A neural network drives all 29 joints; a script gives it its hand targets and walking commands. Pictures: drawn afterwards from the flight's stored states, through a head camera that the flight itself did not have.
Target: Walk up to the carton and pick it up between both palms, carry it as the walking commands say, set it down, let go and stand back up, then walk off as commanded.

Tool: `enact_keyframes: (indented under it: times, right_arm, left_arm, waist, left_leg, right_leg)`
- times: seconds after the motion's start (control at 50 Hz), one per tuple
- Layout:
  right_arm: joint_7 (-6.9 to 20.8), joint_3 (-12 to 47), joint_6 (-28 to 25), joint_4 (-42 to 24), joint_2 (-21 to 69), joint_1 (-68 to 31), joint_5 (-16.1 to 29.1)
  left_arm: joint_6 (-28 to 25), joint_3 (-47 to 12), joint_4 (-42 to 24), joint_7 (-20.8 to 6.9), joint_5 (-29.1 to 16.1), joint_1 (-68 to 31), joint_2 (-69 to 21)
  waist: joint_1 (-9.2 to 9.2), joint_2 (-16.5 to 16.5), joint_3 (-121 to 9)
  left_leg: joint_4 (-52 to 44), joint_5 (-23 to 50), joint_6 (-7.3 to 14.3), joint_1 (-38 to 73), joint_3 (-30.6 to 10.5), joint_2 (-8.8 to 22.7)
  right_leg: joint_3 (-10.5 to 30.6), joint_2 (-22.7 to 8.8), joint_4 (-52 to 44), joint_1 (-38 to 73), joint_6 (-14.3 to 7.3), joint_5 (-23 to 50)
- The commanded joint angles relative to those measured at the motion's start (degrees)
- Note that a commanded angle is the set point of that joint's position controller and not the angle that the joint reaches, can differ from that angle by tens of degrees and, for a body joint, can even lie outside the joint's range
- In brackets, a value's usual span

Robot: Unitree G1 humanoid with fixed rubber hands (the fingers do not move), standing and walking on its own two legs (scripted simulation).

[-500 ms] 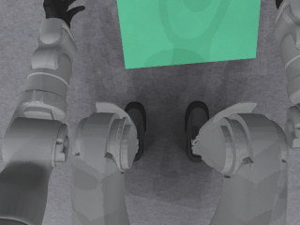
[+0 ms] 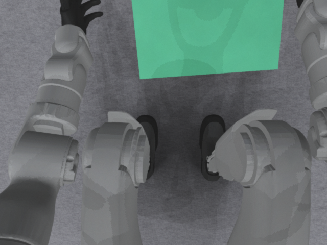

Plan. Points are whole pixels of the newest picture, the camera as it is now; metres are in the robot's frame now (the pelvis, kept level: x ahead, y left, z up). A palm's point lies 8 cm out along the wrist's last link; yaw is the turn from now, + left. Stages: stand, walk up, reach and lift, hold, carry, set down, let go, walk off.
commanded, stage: reach and lift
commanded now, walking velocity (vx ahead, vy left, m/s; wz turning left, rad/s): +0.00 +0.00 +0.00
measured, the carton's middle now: (197, 19) +0.49 -0.05 -0.23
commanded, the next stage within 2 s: none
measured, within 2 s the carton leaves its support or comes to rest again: leaves its support in 1.06 s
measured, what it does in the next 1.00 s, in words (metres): stands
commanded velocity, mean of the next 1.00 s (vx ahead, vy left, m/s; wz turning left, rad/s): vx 0.00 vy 0.00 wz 0.00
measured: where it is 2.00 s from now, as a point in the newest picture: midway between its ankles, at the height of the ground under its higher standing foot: (176, 157)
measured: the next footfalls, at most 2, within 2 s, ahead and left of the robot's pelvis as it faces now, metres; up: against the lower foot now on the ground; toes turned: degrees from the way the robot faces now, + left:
none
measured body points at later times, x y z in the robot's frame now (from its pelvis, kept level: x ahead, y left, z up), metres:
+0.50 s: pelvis +0.00 +0.00 +0.01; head +0.36 -0.03 +0.26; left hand +0.54 +0.13 -0.16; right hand +0.55 -0.18 -0.17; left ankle +0.13 +0.11 -0.32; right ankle +0.12 -0.10 -0.32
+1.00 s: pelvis +0.00 +0.00 -0.01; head +0.35 -0.05 +0.28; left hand +0.54 +0.13 -0.16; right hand +0.55 -0.18 -0.17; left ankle +0.13 +0.11 -0.32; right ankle +0.12 -0.10 -0.32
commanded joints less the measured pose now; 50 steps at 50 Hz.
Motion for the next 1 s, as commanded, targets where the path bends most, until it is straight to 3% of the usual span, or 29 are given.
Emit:
enact_keyframes:
  times: [0.0, 0.22, 0.34, 0.44, 0.5, 0.62, 0.7, 0.8, 0.92, 0.98]
  right_arm:
    - [0.3, 0.7, -2.2, -8.6, 5.6, -15.6, 1.4]
    - [0.4, 2.9, -2.3, -5.0, 12.1, -18.4, 0.5]
    - [0.2, 2.6, -3.3, -2.6, 17.9, -17.9, -1.2]
    - [-1.4, 1.6, -4.3, -2.1, 17.6, -15.8, -2.8]
    - [0.4, 5.7, -4.3, -3.0, 29.8, -19.9, -3.0]
    - [4.9, 10.2, -3.3, -5.1, 50.9, -27.8, -4.0]
    - [6.1, 10.7, -1.8, -5.5, 54.3, -28.0, -5.2]
    - [7.3, 11.0, -0.8, -7.2, 58.6, -29.5, -4.5]
    - [6.8, 13.2, 0.3, -16.1, 63.2, -31.4, -2.5]
    - [6.0, 14.6, 1.3, -19.6, 65.4, -32.2, -1.7]
  left_arm:
    - [-2.2, -0.3, -7.7, -0.1, -1.4, -16.7, -13.8]
    - [-2.8, -0.9, -0.4, -1.2, -0.9, -19.2, -19.7]
    - [-4.0, -0.7, 2.0, -1.6, 0.7, -19.8, -25.6]
    - [-4.6, 2.4, 6.3, -0.3, 3.5, -15.2, -25.0]
    - [-4.7, 0.9, 8.4, -2.4, 4.7, -17.9, -36.1]
    - [-4.3, -0.3, 6.3, -7.3, 7.5, -27.4, -55.3]
    - [-3.5, 0.5, 5.8, -9.0, 7.9, -29.8, -58.4]
    - [-2.5, 0.2, 3.7, -10.0, 8.2, -32.8, -61.8]
    - [-1.4, -1.7, -4.5, -10.2, 6.7, -35.5, -65.6]
    - [-0.4, -3.7, -9.6, -10.2, 5.8, -37.5, -66.4]
  waist:
    - [-3.49, -2.7, -90.7]
    - [-2.96, -3.2, -85.7]
    - [-3.30, -3.7, -87.4]
    - [-2.13, -5.4, -85.6]
    - [-1.72, -5.4, -81.6]
    - [-2.74, -5.5, -79.3]
    - [-3.25, -6.7, -79.5]
    - [-2.47, -5.3, -80.2]
    - [-2.80, -6.5, -95.8]
    - [-2.11, -6.9, -104.9]
  left_leg:
    - [-11.0, 19.3, -1.7, 31.1, -3.1, -1.1]
    - [-12.3, 15.1, -1.4, 27.1, -2.7, -1.7]
    - [-11.7, 18.7, -1.8, 25.7, -2.7, -2.8]
    - [-12.1, 20.0, -1.4, 23.5, -2.9, -3.4]
    - [-11.9, 20.3, -1.1, 20.2, -2.9, -3.9]
    - [-10.4, 21.6, -0.6, 20.0, -2.8, -5.2]
    - [-9.7, 19.3, -0.4, 19.5, -2.6, -5.9]
    - [-8.9, 18.5, -0.5, 20.2, -1.2, -6.4]
    - [-8.7, 22.5, -0.7, 26.7, 0.1, -7.2]
    - [-9.2, 21.9, -1.0, 28.5, 0.9, -7.4]
  right_leg:
    - [6.2, 2.0, -11.2, 41.9, 2.9, 23.4]
    - [6.7, 2.4, -13.0, 42.1, 3.1, 20.2]
    - [7.4, 3.1, -13.0, 43.5, 3.1, 24.4]
    - [7.4, 3.8, -13.5, 42.6, 3.6, 25.8]
    - [7.4, 4.0, -13.8, 39.4, 3.6, 26.1]
    - [5.4, 5.6, -12.8, 31.7, 4.1, 25.4]
    - [4.7, 6.0, -12.7, 30.1, 3.9, 22.8]
    - [4.6, 6.6, -12.5, 31.7, 3.5, 22.4]
    - [3.7, 7.4, -12.3, 42.4, 3.9, 29.1]
    - [3.8, 7.6, -12.8, 49.9, 3.9, 30.5]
